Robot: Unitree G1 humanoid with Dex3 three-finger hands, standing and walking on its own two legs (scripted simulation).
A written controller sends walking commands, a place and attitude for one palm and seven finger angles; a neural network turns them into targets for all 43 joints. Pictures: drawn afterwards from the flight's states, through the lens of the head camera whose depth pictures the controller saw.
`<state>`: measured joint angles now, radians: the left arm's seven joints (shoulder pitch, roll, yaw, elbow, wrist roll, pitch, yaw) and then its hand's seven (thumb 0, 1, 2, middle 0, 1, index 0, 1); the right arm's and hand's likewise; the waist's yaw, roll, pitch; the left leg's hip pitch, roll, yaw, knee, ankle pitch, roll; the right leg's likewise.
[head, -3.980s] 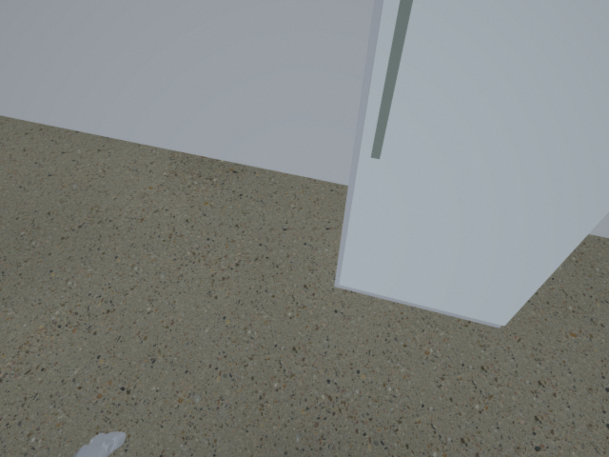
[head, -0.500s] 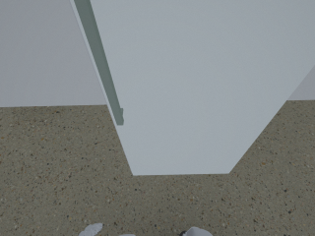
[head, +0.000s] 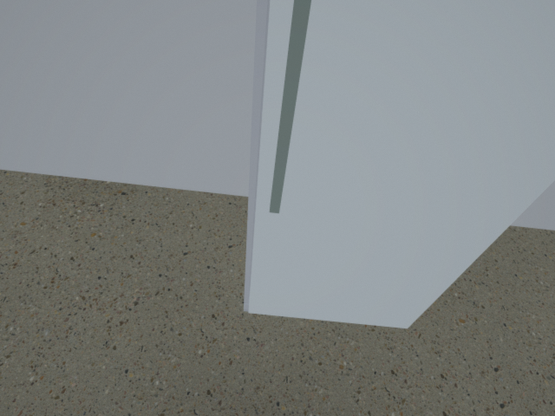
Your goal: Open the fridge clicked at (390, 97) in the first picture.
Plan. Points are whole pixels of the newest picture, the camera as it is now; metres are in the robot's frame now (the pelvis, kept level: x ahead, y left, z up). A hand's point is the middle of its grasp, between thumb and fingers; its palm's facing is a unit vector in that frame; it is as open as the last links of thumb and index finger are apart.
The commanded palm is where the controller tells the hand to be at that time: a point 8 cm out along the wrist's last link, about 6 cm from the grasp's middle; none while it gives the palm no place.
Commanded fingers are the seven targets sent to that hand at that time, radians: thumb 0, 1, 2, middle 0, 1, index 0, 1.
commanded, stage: come to a stop and stand still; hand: left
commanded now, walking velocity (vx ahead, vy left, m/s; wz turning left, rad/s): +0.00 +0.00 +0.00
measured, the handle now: (285, 123) +0.53 +0.05 +0.15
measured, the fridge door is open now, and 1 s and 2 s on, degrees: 0 0 0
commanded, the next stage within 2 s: look again from close up in 1.72 s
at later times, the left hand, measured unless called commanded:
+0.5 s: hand out of the picture -0.06 +0.15 -0.18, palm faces +0.01 -0.99 -0.15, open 7.4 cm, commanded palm none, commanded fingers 0.00 0.90 0.90 -0.20 -0.30 -0.20 -0.30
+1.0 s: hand out of the picture -0.09 +0.12 -0.17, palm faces +0.05 -0.99 -0.14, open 7.4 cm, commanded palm none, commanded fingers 0.00 0.90 0.90 -0.20 -0.30 -0.20 -0.30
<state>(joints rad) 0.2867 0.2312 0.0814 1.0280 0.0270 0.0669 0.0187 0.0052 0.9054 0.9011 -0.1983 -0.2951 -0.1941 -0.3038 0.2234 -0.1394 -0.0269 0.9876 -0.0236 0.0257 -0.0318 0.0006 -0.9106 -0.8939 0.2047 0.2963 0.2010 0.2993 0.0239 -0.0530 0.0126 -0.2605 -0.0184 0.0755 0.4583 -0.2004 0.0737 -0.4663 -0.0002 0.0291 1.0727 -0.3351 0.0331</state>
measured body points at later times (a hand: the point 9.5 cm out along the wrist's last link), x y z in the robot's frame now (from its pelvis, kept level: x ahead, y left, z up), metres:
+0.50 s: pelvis -0.04 +0.00 +0.00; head -0.05 +0.00 +0.45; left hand -0.06 +0.20 -0.16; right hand -0.10 -0.20 -0.17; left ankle +0.03 +0.07 -0.74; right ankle -0.08 -0.11 -0.74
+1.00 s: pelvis -0.03 -0.02 +0.00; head -0.02 -0.03 +0.45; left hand -0.09 +0.17 -0.16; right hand -0.06 -0.22 -0.17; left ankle +0.03 +0.07 -0.74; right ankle -0.08 -0.11 -0.74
